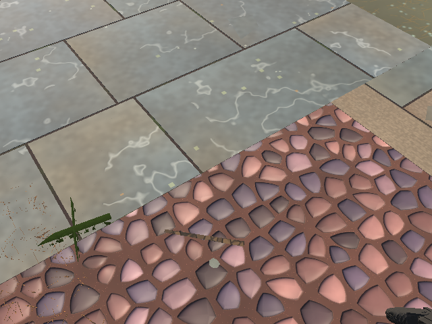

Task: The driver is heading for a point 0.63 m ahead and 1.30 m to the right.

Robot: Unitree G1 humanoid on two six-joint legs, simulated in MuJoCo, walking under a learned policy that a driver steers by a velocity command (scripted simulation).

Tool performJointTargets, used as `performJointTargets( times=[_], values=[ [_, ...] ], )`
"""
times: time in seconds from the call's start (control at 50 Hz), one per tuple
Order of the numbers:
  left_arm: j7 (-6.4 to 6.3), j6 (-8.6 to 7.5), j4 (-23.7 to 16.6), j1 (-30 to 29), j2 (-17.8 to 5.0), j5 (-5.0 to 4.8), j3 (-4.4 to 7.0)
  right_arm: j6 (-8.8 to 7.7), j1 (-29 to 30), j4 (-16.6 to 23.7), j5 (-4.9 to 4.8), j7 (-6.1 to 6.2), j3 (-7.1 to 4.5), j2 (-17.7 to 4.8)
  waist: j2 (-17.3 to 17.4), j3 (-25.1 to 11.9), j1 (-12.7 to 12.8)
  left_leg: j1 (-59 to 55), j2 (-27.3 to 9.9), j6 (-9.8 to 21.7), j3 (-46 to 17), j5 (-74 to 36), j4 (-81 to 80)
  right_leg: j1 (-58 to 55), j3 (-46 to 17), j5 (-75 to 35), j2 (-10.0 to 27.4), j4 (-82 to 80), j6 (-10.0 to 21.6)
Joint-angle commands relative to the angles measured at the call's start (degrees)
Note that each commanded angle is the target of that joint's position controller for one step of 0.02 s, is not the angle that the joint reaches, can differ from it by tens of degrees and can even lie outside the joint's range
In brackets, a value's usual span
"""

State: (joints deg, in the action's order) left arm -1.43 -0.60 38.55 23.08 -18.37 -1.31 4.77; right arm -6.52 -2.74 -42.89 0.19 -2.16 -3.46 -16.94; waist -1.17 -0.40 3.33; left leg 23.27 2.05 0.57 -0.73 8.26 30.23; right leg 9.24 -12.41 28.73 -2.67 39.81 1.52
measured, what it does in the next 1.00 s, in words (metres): walks ahead, turning right: right foot, then left foot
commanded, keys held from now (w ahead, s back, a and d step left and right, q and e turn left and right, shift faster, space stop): w+e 0.90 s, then w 0.10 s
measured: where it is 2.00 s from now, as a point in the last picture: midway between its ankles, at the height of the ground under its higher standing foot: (368, 208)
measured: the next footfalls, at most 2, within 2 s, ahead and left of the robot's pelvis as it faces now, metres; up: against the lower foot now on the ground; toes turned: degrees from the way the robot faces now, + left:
right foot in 0.46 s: +0.38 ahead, -0.18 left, +0.00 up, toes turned -19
left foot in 0.94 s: +0.72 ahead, -0.11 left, +0.00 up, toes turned -37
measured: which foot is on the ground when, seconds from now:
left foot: down 0.00-0.48, up 0.50-0.92, down 0.94-1.00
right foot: up 0.00-0.44, down 0.46-0.96, up 0.98-1.00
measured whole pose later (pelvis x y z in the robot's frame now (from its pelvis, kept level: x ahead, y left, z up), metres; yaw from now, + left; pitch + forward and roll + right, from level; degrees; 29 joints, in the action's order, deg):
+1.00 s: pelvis +0.55 -0.13 +0.00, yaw -34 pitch +2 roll +1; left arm -1.0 -1.5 41.5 21.5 -17.9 -1.5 4.1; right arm -6.7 -3.9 -39.6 0.5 -1.8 -2.3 -16.4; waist -1.0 0.9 3.4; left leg 26.1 2.4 0.9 -0.8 7.7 32.1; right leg 10.6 -12.5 30.2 -5.1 49.8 2.3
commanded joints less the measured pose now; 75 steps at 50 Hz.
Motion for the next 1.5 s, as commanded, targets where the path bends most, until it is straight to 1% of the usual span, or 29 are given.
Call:
performJointTargets(
  times=[0.02,0.06,0.12,0.36,0.44,0.46,0.48,0.5,0.52,0.54,0.56,0.62,0.68,0.76,0.84,0.94,0.96,0.98,1.0,1.02,1.06,1.1,1.22,1.34,1.4,1.44,1.46,1.48,1.5],
  values=[
    [-0.25,-1.68,-6.0,0.8,-6.6,-1.49,0.68,0.06,-14.4,-0.1,-0.2,0.34,-3.43,-11.2,14.0,-6.3,-6.9,-34.6,-24.8,12.0,-41.8,33.7,-17.2,37.3,1.1,2.8,2.4,31.2,-0.3],
    [-0.03,-1.29,-5.4,-4.5,-7.3,-0.42,1.13,0.67,-9.9,0.8,-0.04,0.94,-2.13,-6.8,7.4,0.1,-6.2,-24.9,-19.8,8.7,-25.6,19.9,-17.1,35.6,3.5,-6.2,5.9,30.9,-0.3],
    [0.91,-0.91,-6.0,-6.4,-4.3,-0.5,0.75,0.45,-8.8,-0.1,0.38,1.65,-1.58,-5.0,8.2,2.0,-4.9,-18.9,-16.5,8.2,-13.4,5.5,-19.9,32.2,4.9,-12.1,8.8,27.3,-0.6],
    [4.44,-1.75,-11.0,-22.0,-0.2,-0.31,-1.27,1.94,-14.6,-3.9,-1.06,2.35,-2.5,-10.6,4.3,6.0,-8.5,-25.0,-16.9,7.3,7.8,-18.3,-20.5,29.5,14.2,-28.6,7.1,-1.7,0.3],
    [4.68,-1.08,-9.7,-12.4,-5.8,0.14,1.66,3.61,-14.3,-3.5,-1.96,3.13,-3.48,-14.0,7.2,-1.8,-0.6,-28.6,-17.0,5.0,11.9,-52.2,-0.8,12.4,19.1,-19.1,-0.3,-4.6,5.8],
    [3.92,-0.69,-7.1,-2.6,-8.6,-0.09,3.46,3.72,-13.7,-3.0,-2.01,3.4,-3.06,-13.0,5.5,-6.7,4.9,-21.7,-15.3,3.3,13.1,-48.6,11.9,-2.5,18.0,-22.7,-1.8,-8.1,8.2],
    [2.57,0.16,-5.4,3.9,-12.8,-0.56,4.62,3.35,-16.4,-1.9,0.38,3.22,-1.3,-7.9,-4.7,-11.8,5.2,-5.6,-11.7,1.1,12.6,-13.5,30.4,-20.3,2.9,-23.1,8.0,-7.6,11.5],
    [2.69,-0.69,-7.8,-0.1,-16.9,-0.64,4.53,1.56,-18.7,2.0,0.67,2.44,0.55,-3.5,-15.6,-19.6,-0.8,15.7,0.9,-1.4,3.6,25.7,49.8,-33.7,-33.2,-9.3,21.5,-17.8,23.7],
    [3.18,-1.64,-8.1,1.0,-11.5,-0.11,3.2,-0.4,-12.2,2.7,-1.28,1.52,-0.81,-9.9,-7.1,-20.6,4.0,21.4,-2.0,-0.5,-5.9,22.4,52.2,-32.8,-34.0,-4.9,21.4,-22.8,21.5],
    [3.23,-2.43,-7.3,-0.6,-9.5,0.38,2.43,-1.31,-8.2,4.5,-2.81,1.1,-0.73,-10.0,-5.2,-12.0,3.2,23.6,-4.2,0.5,-5.0,17.5,49.2,-25.8,-25.7,-8.1,19.5,-23.3,19.0],
    [3.3,-2.91,-7.1,-4.1,-8.3,0.32,1.99,-1.63,-7.9,4.2,-1.89,1.43,-0.36,-8.8,1.0,-6.4,0.0,20.9,-6.7,0.5,-4.9,13.3,43.3,-16.3,-19.0,-15.4,16.7,-23.5,17.0],
    [2.67,-3.27,-8.1,-10.3,-6.2,1.3,1.1,-0.06,-10.3,3.0,0.12,1.67,-0.89,-8.9,-0.6,-2.7,-4.7,12.5,-9.1,-1.4,-4.7,9.0,34.7,-2.6,-11.0,-28.4,12.7,-26.2,16.0],
    [1.59,-3.44,-6.5,-9.0,-7.2,0.83,1.3,1.24,-7.7,3.8,1.0,1.91,-0.25,-6.5,-0.3,-0.4,-4.6,11.7,-8.2,-4.4,-2.8,4.1,26.7,4.2,-5.7,-32.9,10.6,-27.4,16.0],
    [0.62,-2.75,-4.3,-6.1,-8.4,0.38,1.63,1.0,1.8,6.1,0.67,1.47,0.83,-4.1,-2.0,1.5,-0.9,7.2,-4.7,-5.3,-2.0,-11.7,8.4,7.8,-1.9,-26.3,6.6,-26.3,12.1],
    [0.55,-2.35,-2.0,-2.6,-8.3,-0.27,1.79,0.26,6.0,7.9,-0.47,0.72,0.26,-5.8,-3.3,1.5,0.7,4.2,-2.8,-4.1,-3.8,-13.3,0.6,4.2,-6.9,-20.6,8.5,-22.4,10.6],
    [0.49,-1.56,-1.2,-2.7,-4.3,0.4,0.62,-0.92,-6.3,5.3,0.03,0.86,-2.15,-9.6,-5.6,-4.2,-5.8,-12.6,-4.1,1.6,-3.4,-4.8,-3.8,0.6,-8.8,-26.6,6.8,-6.9,6.7],
    [0.58,-1.65,-1.8,-1.0,-0.8,1.35,-0.77,-1.06,-14.6,4.7,0.95,1.2,-2.77,-12.4,1.2,-12.6,-8.4,-27.1,-13.8,5.4,-13.5,-2.4,-2.8,7.2,-4.1,-17.6,3.2,9.3,4.3],
    [0.58,-2.18,-2.4,7.1,1.1,-0.81,-1.41,-0.27,-19.4,1.7,1.23,0.57,-4.03,-16.3,22.0,-17.7,-4.8,-41.9,-24.2,14.7,-42.0,14.0,-10.9,26.9,2.2,4.7,-4.2,27.0,0.3],
    [0.32,-2.28,-0.7,5.7,-4.8,-1.18,-0.53,-0.13,-18.3,2.6,-0.52,0.1,-2.79,-10.5,14.4,-13.1,-6.5,-40.0,-24.2,13.8,-46.1,26.6,-14.1,33.5,-0.3,3.4,-0.4,33.7,-0.4],
    [0.38,-2.22,-1.4,-1.1,-7.3,-0.85,0.2,0.21,-15.7,2.9,-0.7,0.35,-1.98,-7.5,8.9,-6.2,-7.8,-33.8,-22.0,11.7,-37.0,24.4,-14.5,35.2,0.9,-1.8,1.3,34.9,-0.6],
    [0.35,-2.62,-3.1,-8.0,-6.1,0.58,0.08,0.77,-11.8,2.9,0.34,0.65,-1.27,-6.0,4.1,0.1,-6.5,-22.8,-17.7,11.0,-25.6,10.7,-15.8,33.2,3.4,-7.8,4.5,30.4,-0.6],
    [0.92,-2.82,-3.0,-7.4,-3.9,0.4,-0.25,0.49,-11.4,2.3,0.62,0.95,-0.68,-4.5,6.8,0.3,-4.5,-18.7,-15.0,10.9,-19.6,3.0,-17.9,29.0,4.9,-10.3,6.7,25.7,-0.4],
    [1.8,-3.41,-4.7,-14.9,0.0,1.12,-2.14,0.73,-14.2,-0.2,-0.87,1.43,-1.48,-8.3,5.6,1.7,-6.0,-17.2,-14.2,12.2,-10.0,-7.4,-22.1,28.4,9.2,-20.7,8.3,6.5,-2.0],
    [3.29,-4.2,-6.7,-24.0,-0.6,0.14,-2.22,2.12,-19.6,-3.2,-1.73,1.54,-1.55,-9.8,6.0,3.5,-8.5,-19.4,-15.0,9.9,-6.0,-9.8,-20.7,22.4,11.4,-28.8,5.6,-7.1,-1.2],
    [3.76,-4.44,-6.7,-22.7,-2.6,0.24,-1.4,3.11,-19.6,-4.0,-1.94,1.94,-1.93,-11.1,6.6,2.5,-5.8,-23.1,-16.6,8.3,-5.6,-18.2,-16.2,17.4,12.3,-24.4,4.2,-10.8,1.3],
    [3.2,-4.06,-2.6,-9.9,-6.5,0.74,0.82,3.44,-18.6,-3.6,-1.56,2.45,-1.49,-10.2,5.1,-5.8,0.8,-20.1,-12.5,5.3,0.3,-30.7,-0.3,-1.2,14.2,-24.9,2.3,-12.7,4.4],
    [2.55,-3.53,-0.8,0.3,-10.9,1.01,2.06,3.21,-18.6,-1.7,0.32,2.83,-0.16,-7.2,-2.2,-14.0,4.4,-8.7,-9.7,2.8,3.4,-15.6,17.8,-17.4,0.9,-26.3,12.8,-10.9,8.4],
    [2.94,-3.31,0.0,1.4,-15.0,0.6,2.65,1.98,-24.4,-0.1,0.46,2.45,1.54,-1.5,-16.8,-18.8,0.1,12.9,0.3,-0.4,2.1,21.5,35.3,-31.6,-26.2,-12.1,22.8,-18.1,17.3],
    [3.12,-3.38,-0.6,0.9,-9.3,-0.08,1.23,0.76,-20.4,-0.4,-0.7,2.01,0.3,-7.3,-10.4,-16.2,2.5,20.1,-2.4,0.1,-4.4,23.9,41.2,-30.2,-29.6,-4.2,21.9,-22.2,16.2]
  ],
)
